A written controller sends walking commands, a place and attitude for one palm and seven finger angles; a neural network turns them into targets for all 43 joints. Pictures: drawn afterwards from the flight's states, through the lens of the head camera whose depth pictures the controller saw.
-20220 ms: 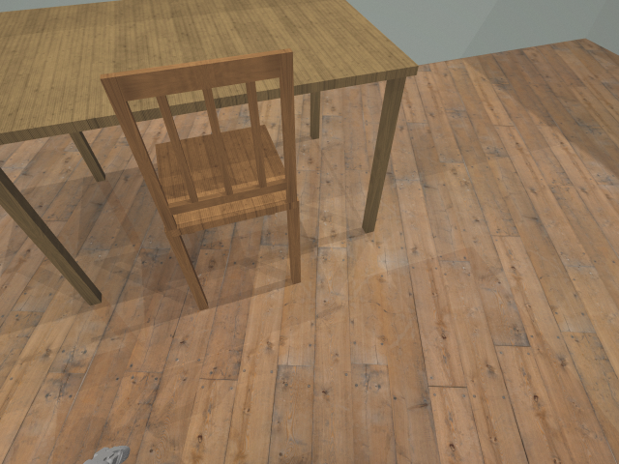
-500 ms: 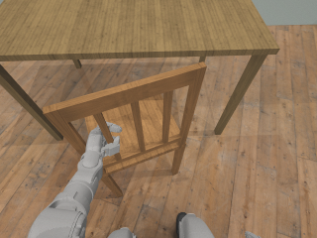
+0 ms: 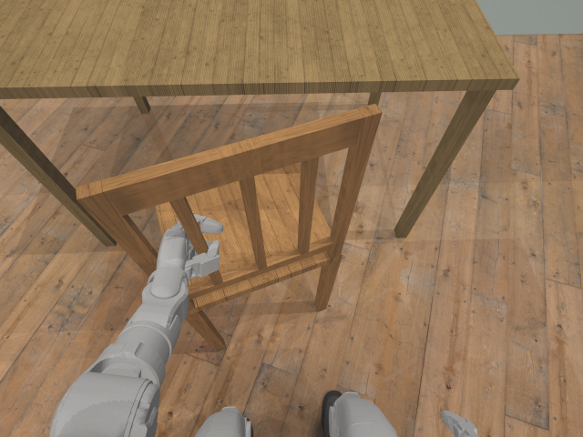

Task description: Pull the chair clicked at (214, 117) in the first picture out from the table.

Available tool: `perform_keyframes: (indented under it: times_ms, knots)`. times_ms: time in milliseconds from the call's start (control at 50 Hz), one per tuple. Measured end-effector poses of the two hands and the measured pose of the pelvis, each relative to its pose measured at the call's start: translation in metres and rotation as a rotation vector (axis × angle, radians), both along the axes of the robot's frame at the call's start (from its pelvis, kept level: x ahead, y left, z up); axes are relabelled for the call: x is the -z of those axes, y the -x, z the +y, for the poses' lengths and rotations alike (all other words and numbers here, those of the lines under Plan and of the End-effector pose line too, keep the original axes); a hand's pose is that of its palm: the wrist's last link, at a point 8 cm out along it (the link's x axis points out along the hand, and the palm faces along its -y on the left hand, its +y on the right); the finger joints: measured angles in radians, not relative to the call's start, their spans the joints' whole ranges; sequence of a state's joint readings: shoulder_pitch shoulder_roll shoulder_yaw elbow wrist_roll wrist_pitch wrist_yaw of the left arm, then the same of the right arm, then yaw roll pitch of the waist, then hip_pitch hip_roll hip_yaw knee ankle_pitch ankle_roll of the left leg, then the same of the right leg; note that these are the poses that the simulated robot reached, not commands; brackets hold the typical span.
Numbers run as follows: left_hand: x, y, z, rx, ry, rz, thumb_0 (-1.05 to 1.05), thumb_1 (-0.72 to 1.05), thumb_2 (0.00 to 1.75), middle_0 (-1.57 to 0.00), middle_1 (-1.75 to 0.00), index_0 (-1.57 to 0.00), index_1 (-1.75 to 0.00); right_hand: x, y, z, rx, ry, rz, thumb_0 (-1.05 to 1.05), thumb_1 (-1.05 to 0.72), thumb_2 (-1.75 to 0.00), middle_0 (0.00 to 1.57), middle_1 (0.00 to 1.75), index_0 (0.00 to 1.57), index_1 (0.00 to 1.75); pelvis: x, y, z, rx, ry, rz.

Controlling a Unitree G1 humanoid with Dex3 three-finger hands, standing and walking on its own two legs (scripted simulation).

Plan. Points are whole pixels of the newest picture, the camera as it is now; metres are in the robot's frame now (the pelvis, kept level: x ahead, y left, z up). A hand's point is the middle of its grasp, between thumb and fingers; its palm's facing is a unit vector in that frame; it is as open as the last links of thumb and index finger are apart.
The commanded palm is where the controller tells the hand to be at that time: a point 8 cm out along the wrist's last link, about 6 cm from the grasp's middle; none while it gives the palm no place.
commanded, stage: step backward, pulling the chair out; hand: left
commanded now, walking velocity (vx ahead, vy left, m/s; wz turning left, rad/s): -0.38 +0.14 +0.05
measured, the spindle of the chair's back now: (255, 228) +0.43 +0.06 -0.07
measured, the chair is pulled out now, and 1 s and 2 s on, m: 0.20 0.35 0.61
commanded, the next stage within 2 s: stop walking, hand still on the chair in 1.50 s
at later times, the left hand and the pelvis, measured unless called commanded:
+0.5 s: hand (211, 289) +0.32 +0.12 -0.06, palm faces +0.03 -0.98 -0.18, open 5.2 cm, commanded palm +0.31 +0.17 -0.06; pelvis -0.06 +0.00 +0.01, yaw -1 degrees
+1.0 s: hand (193, 366) +0.21 +0.14 -0.05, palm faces -0.01 -0.98 -0.22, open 5.2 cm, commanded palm +0.20 +0.18 -0.05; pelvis -0.16 +0.00 +0.01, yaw -3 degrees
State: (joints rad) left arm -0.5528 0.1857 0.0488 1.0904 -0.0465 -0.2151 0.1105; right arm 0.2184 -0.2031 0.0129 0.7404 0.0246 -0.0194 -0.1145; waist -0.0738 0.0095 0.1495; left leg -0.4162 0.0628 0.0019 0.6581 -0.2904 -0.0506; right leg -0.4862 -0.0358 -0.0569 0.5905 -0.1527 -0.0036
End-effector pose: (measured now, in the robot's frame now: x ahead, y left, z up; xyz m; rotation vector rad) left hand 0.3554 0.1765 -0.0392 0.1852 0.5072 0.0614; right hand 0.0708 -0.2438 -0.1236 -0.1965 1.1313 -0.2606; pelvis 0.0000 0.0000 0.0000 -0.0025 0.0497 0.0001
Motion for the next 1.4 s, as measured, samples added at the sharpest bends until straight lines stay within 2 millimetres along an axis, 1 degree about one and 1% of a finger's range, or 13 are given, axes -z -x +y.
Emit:
perform_keyframes:
  times_ms: [120,220,340,480,640,800,880,960,1060,1140,1260,1320,1400]
  knots:
    - [-0.001,0.006,0.000,0.001,0.007,0.006,0.01,0.70,0.78,-0.26,-1.16,-0.49,-1.45,0.001,0.008,-0.012,-0.005,0.049,0.003,0.01,-0.91,-0.89,0.21,0.30,0.21,0.30,0.002,0.014,0.011,-0.023,0.009,-0.001]
    - [-0.001,0.015,0.002,0.045,0.012,0.001,0.00,0.71,0.76,-0.23,-1.17,-0.49,-1.45,-0.012,0.019,-0.011,0.003,0.094,0.005,0.01,-0.91,-0.89,0.20,0.30,0.21,0.30,0.000,0.025,0.020,-0.007,-0.012,-0.017]
    - [-0.001,0.033,0.002,0.036,0.012,0.003,0.00,0.71,0.76,-0.23,-1.17,-0.49,-1.45,-0.011,0.028,0.001,-0.034,0.028,0.012,0.01,-0.91,-0.89,0.20,0.30,0.20,0.30,-0.004,0.028,0.010,0.014,0.002,0.017]
    - [-0.002,0.052,-0.003,-0.017,0.007,0.017,0.01,0.70,0.77,-0.24,-1.14,-0.49,-1.45,-0.005,0.048,-0.002,-0.015,-0.025,0.016,0.01,-0.90,-0.89,0.21,0.30,0.21,0.30,-0.012,0.053,-0.004,0.026,0.021,-0.008]
    - [-0.004,0.072,-0.003,0.014,0.022,0.027,0.01,0.72,0.75,-0.21,-1.13,-0.49,-1.45,-0.010,0.070,-0.020,-0.015,0.097,0.009,0.01,-0.91,-0.89,0.21,0.30,0.21,0.30,-0.007,0.078,0.019,-0.021,0.022,0.005]
    - [-0.005,0.103,0.008,0.084,0.029,-0.001,0.01,0.74,0.76,-0.15,-1.15,-0.48,-1.45,-0.032,0.096,0.006,-0.032,0.100,-0.026,0.01,-0.91,-0.89,0.20,0.30,0.20,0.30,-0.012,0.117,0.032,0.013,0.004,-0.015]
    - [-0.006,0.127,0.011,0.078,0.012,-0.004,0.01,0.73,0.76,-0.15,-1.16,-0.46,-1.45,-0.025,0.114,0.025,-0.042,0.008,-0.026,0.01,-0.91,-0.89,0.20,0.30,0.20,0.30,-0.015,0.132,0.026,0.030,0.026,-0.002]
    - [-0.007,0.149,0.011,0.052,-0.018,-0.015,0.01,0.71,0.77,-0.19,-1.16,-0.46,-1.45,-0.008,0.138,0.033,-0.056,-0.082,-0.011,0.01,-0.90,-0.89,0.20,0.30,0.21,0.30,-0.011,0.150,0.011,0.052,0.016,0.005]
    - [-0.009,0.180,0.005,0.000,-0.042,0.001,0.01,0.70,0.77,-0.21,-1.13,-0.48,-1.45,0.008,0.174,0.018,-0.018,-0.121,0.022,0.01,-0.90,-0.89,0.21,0.30,0.21,0.30,-0.012,0.180,-0.004,0.057,0.041,-0.021]
    - [-0.011,0.201,-0.002,-0.026,-0.030,0.023,0.01,0.70,0.77,-0.20,-1.11,-0.49,-1.45,0.000,0.197,-0.008,-0.001,-0.055,0.030,0.01,-0.90,-0.89,0.21,0.30,0.21,0.30,-0.017,0.198,-0.007,0.042,-0.010,-0.016]
    - [-0.011,0.227,-0.005,-0.015,-0.013,0.033,0.01,0.71,0.76,-0.17,-1.12,-0.49,-1.45,-0.014,0.216,-0.037,-0.027,0.080,0.015,0.01,-0.91,-0.89,0.20,0.30,0.21,0.30,-0.015,0.226,0.004,-0.018,-0.018,-0.003]
    - [-0.011,0.237,-0.002,0.008,0.000,0.022,0.01,0.72,0.76,-0.15,-1.14,-0.49,-1.45,-0.020,0.223,-0.040,-0.039,0.141,0.002,0.01,-0.91,-0.89,0.20,0.30,0.20,0.30,-0.010,0.244,0.014,-0.044,-0.004,-0.003]
    - [-0.011,0.255,0.004,0.037,0.009,0.002,0.01,0.73,0.76,-0.13,-1.16,-0.46,-1.45,-0.031,0.237,-0.026,-0.052,0.142,-0.026,0.01,-0.91,-0.89,0.20,0.30,0.20,0.30,-0.012,0.270,0.020,-0.013,-0.021,-0.019]
